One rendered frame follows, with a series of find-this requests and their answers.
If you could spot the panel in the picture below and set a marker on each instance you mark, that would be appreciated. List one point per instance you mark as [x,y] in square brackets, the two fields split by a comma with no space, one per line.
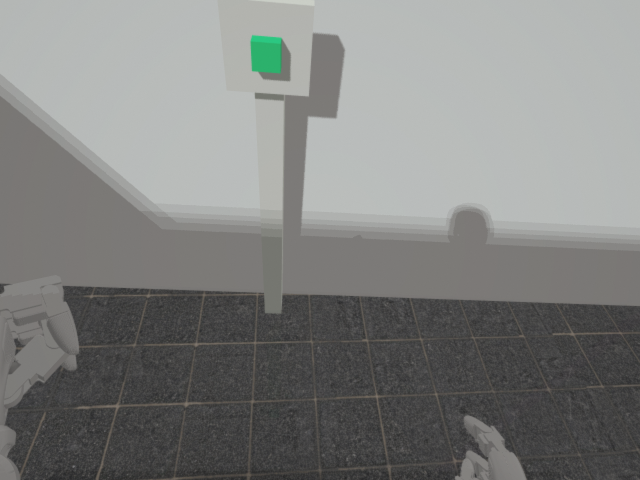
[291,20]

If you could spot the button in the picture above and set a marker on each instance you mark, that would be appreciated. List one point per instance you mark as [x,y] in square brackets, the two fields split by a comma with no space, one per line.
[266,54]

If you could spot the robot right hand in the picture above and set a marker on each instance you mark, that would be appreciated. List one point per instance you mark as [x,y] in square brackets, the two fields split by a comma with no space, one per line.
[501,465]

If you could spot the robot left forearm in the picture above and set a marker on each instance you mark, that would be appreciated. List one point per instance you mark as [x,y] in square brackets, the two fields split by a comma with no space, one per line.
[8,470]

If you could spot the robot left hand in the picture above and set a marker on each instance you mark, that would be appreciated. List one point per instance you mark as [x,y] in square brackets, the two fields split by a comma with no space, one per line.
[34,312]

